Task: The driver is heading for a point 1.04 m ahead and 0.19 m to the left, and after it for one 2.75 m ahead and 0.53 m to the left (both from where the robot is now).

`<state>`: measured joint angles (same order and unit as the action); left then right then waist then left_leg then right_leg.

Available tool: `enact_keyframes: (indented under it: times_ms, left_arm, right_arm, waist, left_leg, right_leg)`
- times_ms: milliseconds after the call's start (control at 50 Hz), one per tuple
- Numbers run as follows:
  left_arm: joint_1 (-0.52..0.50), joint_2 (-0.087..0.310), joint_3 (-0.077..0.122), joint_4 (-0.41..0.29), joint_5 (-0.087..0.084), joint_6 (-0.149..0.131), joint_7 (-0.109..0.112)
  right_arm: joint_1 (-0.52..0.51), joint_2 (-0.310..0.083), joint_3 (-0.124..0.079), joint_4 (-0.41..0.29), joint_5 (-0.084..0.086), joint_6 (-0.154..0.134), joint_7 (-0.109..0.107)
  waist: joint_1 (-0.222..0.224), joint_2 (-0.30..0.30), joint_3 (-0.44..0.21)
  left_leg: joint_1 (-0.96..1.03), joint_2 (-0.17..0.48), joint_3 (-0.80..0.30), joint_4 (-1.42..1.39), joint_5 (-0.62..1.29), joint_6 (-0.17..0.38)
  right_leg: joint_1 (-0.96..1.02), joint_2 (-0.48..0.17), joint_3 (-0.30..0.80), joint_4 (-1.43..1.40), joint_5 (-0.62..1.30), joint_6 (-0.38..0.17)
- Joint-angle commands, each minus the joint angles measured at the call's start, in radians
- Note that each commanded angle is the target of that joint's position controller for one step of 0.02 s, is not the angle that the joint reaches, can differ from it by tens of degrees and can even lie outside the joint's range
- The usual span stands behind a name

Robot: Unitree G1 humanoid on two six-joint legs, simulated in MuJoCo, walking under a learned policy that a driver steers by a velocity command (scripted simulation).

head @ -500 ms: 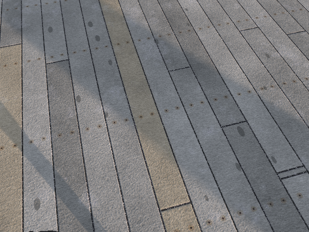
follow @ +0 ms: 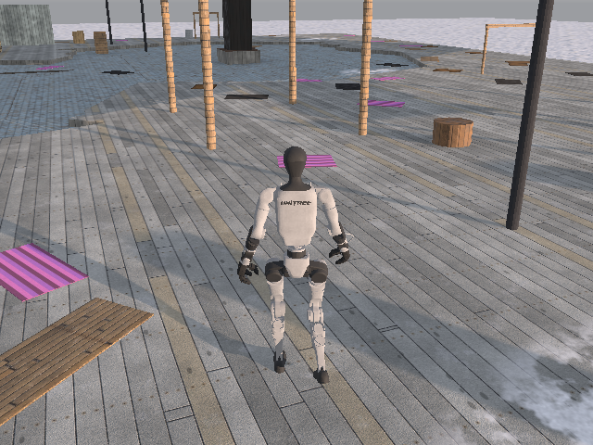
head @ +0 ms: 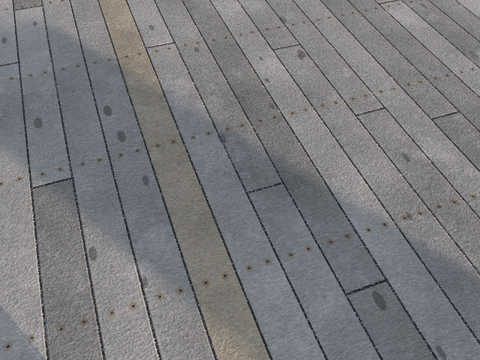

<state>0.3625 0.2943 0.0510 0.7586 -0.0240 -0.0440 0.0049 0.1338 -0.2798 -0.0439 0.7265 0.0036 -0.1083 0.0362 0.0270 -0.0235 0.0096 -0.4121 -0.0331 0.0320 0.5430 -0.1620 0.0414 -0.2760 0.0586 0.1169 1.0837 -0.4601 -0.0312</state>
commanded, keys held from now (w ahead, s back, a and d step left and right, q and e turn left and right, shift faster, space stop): w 0.72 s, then w+q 0.28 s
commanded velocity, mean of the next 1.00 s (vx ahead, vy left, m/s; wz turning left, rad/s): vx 0.50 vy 0.00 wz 0.04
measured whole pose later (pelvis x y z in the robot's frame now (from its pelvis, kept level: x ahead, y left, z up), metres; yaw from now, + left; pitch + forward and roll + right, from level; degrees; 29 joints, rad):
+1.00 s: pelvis +0.55 -0.01 -0.01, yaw +6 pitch +3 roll -1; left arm 0.35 0.30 0.06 0.88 0.00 -0.04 0.02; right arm 0.07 -0.27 -0.04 0.71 0.02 -0.06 0.05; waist 0.05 0.01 0.02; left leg -0.51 -0.01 0.03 0.55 -0.09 0.09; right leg 0.05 -0.02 -0.13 0.44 -0.45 0.01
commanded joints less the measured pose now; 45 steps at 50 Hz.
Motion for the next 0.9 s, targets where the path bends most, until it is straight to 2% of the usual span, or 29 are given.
enact_keyframes:
  times_ms: [20, 40, 60, 80, 100, 140, 160, 180, 200, 240, 280, 340, 380, 400, 420, 440, 460, 480, 500, 520, 540, 560, 580, 600, 640, 700, 780, 860, 900]
  left_arm:
    - [-0.116, 0.122, 0.027, -0.126, 0.012, -0.035, 0.000]
    - [-0.111, 0.111, 0.029, -0.121, 0.020, -0.036, -0.002]
    - [-0.085, 0.087, 0.027, -0.114, 0.018, -0.031, -0.003]
    - [-0.065, 0.072, 0.023, -0.109, 0.012, -0.027, -0.003]
    - [-0.078, 0.065, 0.020, -0.112, 0.014, -0.022, -0.003]
    - [-0.138, 0.050, 0.014, -0.128, 0.022, -0.021, -0.002]
    - [-0.170, 0.051, 0.017, -0.129, 0.029, -0.017, 0.001]
    - [-0.180, 0.027, 0.007, -0.137, 0.020, -0.022, -0.003]
    - [-0.216, 0.033, 0.006, -0.141, 0.023, -0.027, -0.008]
    - [-0.293, 0.021, 0.002, -0.154, 0.017, -0.035, -0.016]
    - [-0.357, 0.021, 0.000, -0.172, 0.011, -0.041, -0.028]
    - [-0.411, 0.032, 0.003, -0.196, 0.004, -0.047, -0.043]
    - [-0.394, 0.051, 0.010, -0.197, 0.006, -0.051, -0.050]
    - [-0.345, 0.071, 0.020, -0.185, 0.010, -0.052, -0.049]
    - [-0.237, 0.099, 0.037, -0.153, 0.015, -0.052, -0.044]
    - [-0.074, 0.150, 0.060, -0.108, 0.020, -0.050, -0.034]
    - [0.063, 0.251, 0.081, -0.092, 0.042, -0.045, -0.025]
    - [0.098, 0.224, 0.075, -0.073, 0.021, -0.039, -0.028]
    - [0.048, 0.155, 0.051, -0.076, 0.013, -0.038, -0.027]
    - [-0.016, 0.129, 0.041, -0.081, 0.012, -0.036, -0.025]
    - [-0.076, 0.105, 0.032, -0.082, 0.018, -0.036, -0.028]
    - [-0.114, 0.086, 0.025, -0.084, 0.028, -0.041, -0.031]
    - [-0.132, 0.083, 0.025, -0.083, 0.033, -0.047, -0.033]
    - [-0.143, 0.082, 0.026, -0.076, 0.029, -0.053, -0.034]
    - [-0.134, 0.096, 0.031, -0.054, 0.025, -0.065, -0.032]
    - [-0.098, 0.118, 0.036, -0.021, 0.023, -0.062, -0.020]
    - [-0.050, 0.147, 0.040, 0.017, 0.020, -0.056, -0.011]
    - [0.009, 0.158, 0.045, 0.070, 0.016, -0.041, -0.008]
    - [0.011, 0.154, 0.047, 0.084, 0.015, -0.029, -0.003]
  right_arm:
    - [0.140, -0.120, -0.032, -0.012, -0.010, 0.009, -0.008]
    - [0.134, -0.104, -0.025, -0.013, -0.018, 0.004, -0.007]
    - [0.125, -0.095, -0.021, -0.009, -0.017, 0.004, -0.007]
    - [0.123, -0.112, -0.025, -0.005, -0.011, 0.002, -0.009]
    - [0.125, -0.116, -0.027, 0.002, -0.003, -0.001, -0.011]
    - [0.143, -0.139, -0.033, 0.016, 0.002, 0.001, -0.017]
    - [0.161, -0.127, -0.030, 0.024, 0.002, 0.004, -0.019]
    - [0.161, -0.164, -0.037, 0.030, 0.000, 0.007, -0.022]
    - [0.171, -0.148, -0.034, 0.035, 0.009, 0.008, -0.024]
    - [0.210, -0.158, -0.035, 0.057, 0.010, 0.016, -0.026]
    - [0.252, -0.166, -0.036, 0.076, 0.015, 0.022, -0.028]
    - [0.278, -0.178, -0.040, 0.100, 0.018, 0.038, -0.032]
    - [0.272, -0.192, -0.047, 0.108, 0.021, 0.049, -0.037]
    - [0.258, -0.201, -0.050, 0.108, 0.022, 0.053, -0.040]
    - [0.240, -0.199, -0.048, 0.106, 0.023, 0.058, -0.043]
    - [0.237, -0.171, -0.035, 0.093, 0.013, 0.059, -0.046]
    - [0.315, -0.077, -0.003, 0.057, -0.005, 0.045, -0.042]
    - [0.346, -0.053, 0.010, 0.068, 0.004, 0.023, -0.035]
    - [0.265, -0.154, -0.018, 0.055, 0.028, 0.009, -0.027]
    - [0.179, -0.162, -0.020, 0.029, 0.037, 0.001, -0.024]
    - [0.138, -0.150, -0.020, 0.024, 0.024, 0.002, -0.026]
    - [0.143, -0.141, -0.025, 0.025, 0.010, 0.010, -0.029]
    - [0.165, -0.125, -0.023, 0.031, 0.008, 0.019, -0.027]
    - [0.188, -0.105, -0.020, 0.040, 0.008, 0.030, -0.028]
    - [0.165, -0.088, -0.018, 0.036, 0.003, 0.045, -0.035]
    - [0.056, -0.075, -0.013, 0.005, -0.004, 0.043, -0.033]
    - [-0.060, -0.051, -0.001, -0.019, 0.009, 0.033, -0.016]
    - [-0.153, -0.056, 0.000, -0.069, 0.021, 0.033, 0.005]
    - [-0.174, -0.067, -0.003, -0.090, 0.019, 0.033, 0.017]
  waist:
    - [-0.084, 0.076, -0.032]
    - [-0.064, 0.091, -0.023]
    - [-0.042, 0.102, -0.036]
    - [-0.029, 0.135, -0.040]
    - [-0.030, 0.129, -0.025]
    - [-0.039, 0.091, -0.004]
    - [-0.053, 0.060, -0.008]
    - [-0.047, 0.113, -0.003]
    - [-0.067, 0.099, 0.018]
    - [-0.093, 0.088, 0.022]
    - [-0.118, 0.081, 0.038]
    - [-0.120, 0.092, 0.058]
    - [-0.093, 0.105, 0.048]
    - [-0.059, 0.113, 0.017]
    - [0.005, 0.107, -0.051]
    - [0.074, 0.083, -0.170]
    - [0.077, -0.106, -0.344]
    - [0.072, -0.261, -0.436]
    - [0.084, -0.161, -0.289]
    - [0.066, -0.105, -0.170]
    - [0.035, -0.038, -0.088]
    - [0.000, -0.041, -0.050]
    - [-0.025, -0.065, -0.044]
    - [-0.043, -0.069, -0.045]
    - [-0.052, -0.043, -0.021]
    - [-0.025, -0.025, 0.015]
    - [0.025, -0.026, 0.036]
    - [0.057, -0.025, 0.064]
    - [0.054, -0.021, 0.067]
  left_leg:
    - [0.412, 0.312, -0.472, -0.298, -0.126, 0.192]
    - [0.355, 0.275, -0.400, -0.307, 0.026, 0.177]
    - [0.334, 0.250, -0.365, -0.333, 0.032, 0.173]
    - [0.305, 0.256, -0.348, -0.349, 0.063, 0.191]
    - [0.289, 0.258, -0.320, -0.365, 0.113, 0.203]
    - [0.289, 0.249, -0.257, -0.388, 0.176, 0.202]
    - [0.317, 0.225, -0.232, -0.398, 0.192, 0.180]
    - [0.300, 0.247, -0.217, -0.401, 0.212, 0.188]
    - [0.296, 0.219, -0.170, -0.403, 0.279, 0.172]
    - [0.299, 0.202, -0.130, -0.398, 0.229, 0.153]
    - [0.324, 0.222, -0.131, -0.389, 0.218, 0.153]
    - [0.405, 0.270, -0.153, -0.358, 0.234, 0.146]
    - [0.455, 0.291, -0.155, -0.307, 0.316, 0.127]
    - [0.468, 0.283, -0.142, -0.248, 0.454, 0.115]
    - [0.450, 0.247, -0.104, -0.119, 0.602, 0.093]
    - [0.338, 0.197, -0.065, 0.085, 0.566, 0.060]
    - [-0.025, 0.079, -0.014, 0.470, 0.188, -0.005]
    - [-0.244, -0.021, -0.105, 0.683, -0.408, -0.025]
    - [-0.352, 0.044, -0.155, 0.765, -0.386, -0.014]
    - [-0.370, 0.091, -0.123, 0.741, -0.295, -0.006]
    - [-0.338, 0.127, -0.101, 0.679, -0.221, -0.011]
    - [-0.286, 0.156, -0.106, 0.625, -0.163, -0.018]
    - [-0.228, 0.169, -0.109, 0.604, -0.137, -0.026]
    - [-0.199, 0.173, -0.105, 0.579, -0.124, -0.037]
    - [-0.210, 0.177, -0.096, 0.520, -0.068, -0.052]
    - [-0.254, 0.179, -0.089, 0.334, 0.098, -0.069]
    - [-0.212, 0.143, -0.054, 0.119, 0.274, -0.054]
    - [-0.259, 0.120, -0.066, 0.039, 0.231, -0.017]
    - [-0.290, 0.104, -0.055, 0.023, 0.142, 0.011]
  right_leg:
    - [-0.474, -0.121, -0.008, 0.121, 0.114, 0.002]
    - [-0.412, -0.145, -0.011, 0.072, 0.142, 0.003]
    - [-0.381, -0.150, -0.022, 0.044, 0.165, 0.007]
    - [-0.364, -0.157, -0.031, 0.012, 0.165, 0.015]
    - [-0.375, -0.164, -0.039, -0.026, 0.173, 0.027]
    - [-0.405, -0.168, -0.056, -0.135, 0.244, 0.043]
    - [-0.428, -0.162, -0.062, -0.153, 0.319, 0.041]
    - [-0.411, -0.174, -0.057, -0.232, 0.367, 0.045]
    - [-0.401, -0.167, -0.070, -0.289, 0.415, 0.048]
    - [-0.355, -0.146, -0.092, -0.407, 0.504, 0.045]
    - [-0.340, -0.131, -0.102, -0.474, 0.542, 0.042]
    - [-0.347, -0.118, -0.097, -0.535, 0.491, 0.017]
    - [-0.304, -0.104, -0.102, -0.574, 0.421, -0.011]
    - [-0.226, -0.082, -0.121, -0.590, 0.392, -0.028]
    - [-0.065, -0.052, -0.151, -0.622, 0.403, -0.054]
    - [0.195, -0.094, -0.114, -0.594, 0.431, -0.093]
    - [0.609, -0.356, 0.261, -0.573, 0.394, -0.225]
    - [0.711, -0.462, 0.609, -0.728, 0.216, -0.319]
    - [0.612, -0.424, 0.524, -0.763, 0.111, -0.270]
    - [0.470, -0.384, 0.387, -0.785, 0.140, -0.234]
    - [0.328, -0.338, 0.289, -0.819, 0.227, -0.215]
    - [0.227, -0.312, 0.235, -0.855, 0.293, -0.206]
    - [0.164, -0.298, 0.203, -0.880, 0.361, -0.211]
    - [0.129, -0.288, 0.168, -0.906, 0.393, -0.221]
    - [0.085, -0.274, 0.097, -0.940, 0.453, -0.224]
    - [0.098, -0.255, 0.026, -0.961, 0.494, -0.211]
    - [0.142, -0.244, -0.067, -0.973, 0.478, -0.174]
    - [0.285, -0.306, -0.098, -0.938, 0.478, -0.151]
    - [0.375, -0.326, -0.119, -0.889, 0.585, -0.137]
